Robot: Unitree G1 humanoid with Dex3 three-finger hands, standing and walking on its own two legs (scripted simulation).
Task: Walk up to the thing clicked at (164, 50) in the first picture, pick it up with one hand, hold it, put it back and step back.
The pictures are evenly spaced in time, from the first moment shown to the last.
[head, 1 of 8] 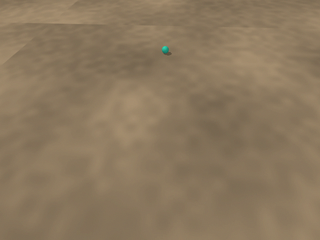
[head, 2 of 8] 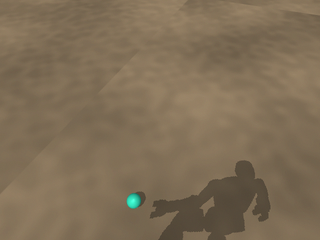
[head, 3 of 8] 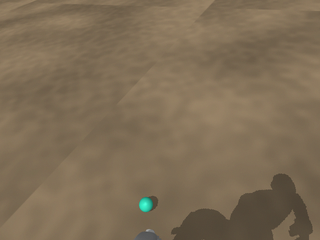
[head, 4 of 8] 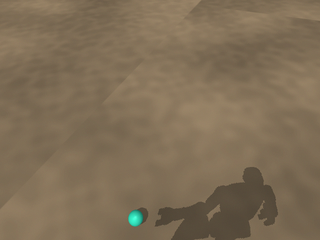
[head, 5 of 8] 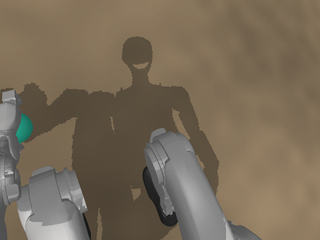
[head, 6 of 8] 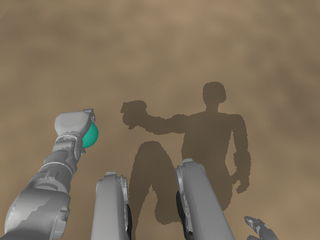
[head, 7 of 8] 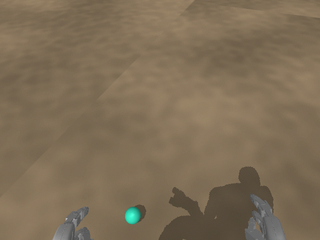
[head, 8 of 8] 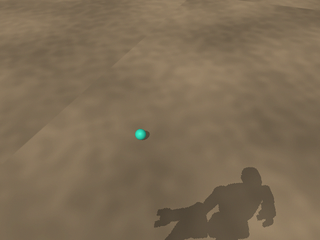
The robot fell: no
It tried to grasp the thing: yes
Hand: left
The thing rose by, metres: 0.69
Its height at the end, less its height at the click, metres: +0.00
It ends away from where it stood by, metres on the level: 0.00
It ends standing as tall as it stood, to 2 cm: yes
